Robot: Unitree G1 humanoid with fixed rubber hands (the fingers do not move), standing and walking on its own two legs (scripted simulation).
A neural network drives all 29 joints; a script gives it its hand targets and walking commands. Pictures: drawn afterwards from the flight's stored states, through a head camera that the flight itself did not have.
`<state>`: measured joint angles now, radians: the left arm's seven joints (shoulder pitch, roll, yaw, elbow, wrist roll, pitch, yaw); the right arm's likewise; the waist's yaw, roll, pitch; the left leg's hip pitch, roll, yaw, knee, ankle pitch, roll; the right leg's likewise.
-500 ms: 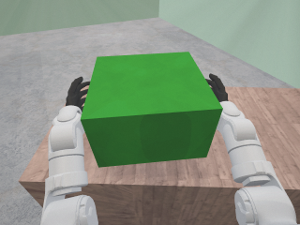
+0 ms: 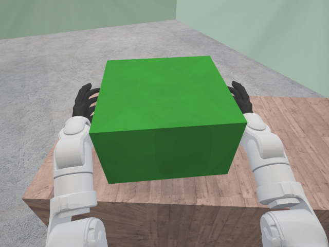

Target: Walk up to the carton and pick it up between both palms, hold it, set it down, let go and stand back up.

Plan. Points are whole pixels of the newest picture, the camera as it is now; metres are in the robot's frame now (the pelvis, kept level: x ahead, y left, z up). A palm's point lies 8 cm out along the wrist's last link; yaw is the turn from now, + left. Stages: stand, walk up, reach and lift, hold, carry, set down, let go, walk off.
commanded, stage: hold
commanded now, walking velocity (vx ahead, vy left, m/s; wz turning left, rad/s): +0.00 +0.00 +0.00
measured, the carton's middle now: (163, 113) +0.39 +0.00 +0.17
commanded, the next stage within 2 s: none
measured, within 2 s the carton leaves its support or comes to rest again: neither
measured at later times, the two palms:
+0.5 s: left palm (84, 118) +0.36 +0.18 +0.18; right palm (240, 115) +0.36 -0.18 +0.18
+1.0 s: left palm (82, 117) +0.36 +0.19 +0.18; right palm (240, 114) +0.36 -0.18 +0.18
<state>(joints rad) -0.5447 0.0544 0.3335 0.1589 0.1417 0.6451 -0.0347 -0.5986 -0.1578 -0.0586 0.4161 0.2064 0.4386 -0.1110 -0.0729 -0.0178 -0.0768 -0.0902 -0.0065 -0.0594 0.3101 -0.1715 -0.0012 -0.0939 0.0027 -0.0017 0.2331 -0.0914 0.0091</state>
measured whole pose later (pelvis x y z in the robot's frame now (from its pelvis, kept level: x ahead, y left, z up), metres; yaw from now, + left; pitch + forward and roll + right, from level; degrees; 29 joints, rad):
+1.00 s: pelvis +0.00 +0.00 +0.00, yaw +1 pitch -3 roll -1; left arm -0.56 0.06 0.34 0.19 0.14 0.64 -0.05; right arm -0.61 -0.15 -0.06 0.44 0.20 0.43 -0.11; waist -0.08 -0.02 -0.07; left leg -0.08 -0.01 -0.06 0.31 -0.17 0.00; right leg -0.08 0.00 -0.01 0.23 -0.10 0.01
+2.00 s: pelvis +0.00 +0.00 +0.00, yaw +0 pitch -3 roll -1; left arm -0.56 0.06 0.35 0.20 0.15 0.64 -0.05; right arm -0.63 -0.15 -0.06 0.47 0.20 0.44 -0.10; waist -0.08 -0.02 -0.07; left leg -0.08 -0.01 -0.05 0.29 -0.16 0.00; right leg -0.09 0.00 0.00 0.23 -0.09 0.01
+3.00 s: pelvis +0.00 +0.00 +0.00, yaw +1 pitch -3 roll -1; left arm -0.57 0.07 0.35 0.22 0.15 0.63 -0.05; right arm -0.64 -0.14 -0.07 0.48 0.18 0.43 -0.10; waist -0.09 -0.03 -0.07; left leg -0.08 -0.01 -0.05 0.29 -0.16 0.00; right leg -0.08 0.00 0.00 0.23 -0.09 0.01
